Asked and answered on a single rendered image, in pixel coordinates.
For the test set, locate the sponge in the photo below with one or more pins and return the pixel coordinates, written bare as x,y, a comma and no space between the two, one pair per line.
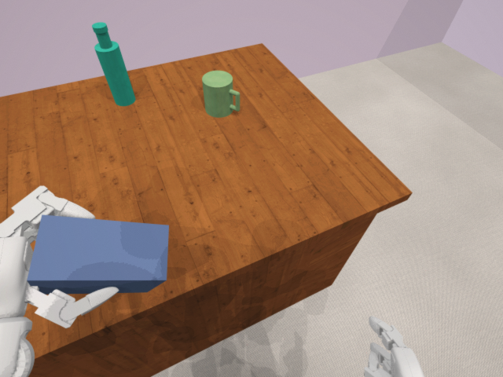
83,255

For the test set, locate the table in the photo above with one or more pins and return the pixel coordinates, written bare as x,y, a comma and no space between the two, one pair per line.
264,206

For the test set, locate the right robot hand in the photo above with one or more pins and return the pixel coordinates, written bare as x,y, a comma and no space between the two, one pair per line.
401,362

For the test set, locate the left robot hand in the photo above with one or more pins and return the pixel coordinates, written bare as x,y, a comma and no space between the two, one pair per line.
17,233

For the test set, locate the robot left forearm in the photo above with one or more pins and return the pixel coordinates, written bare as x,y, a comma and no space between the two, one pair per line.
17,355

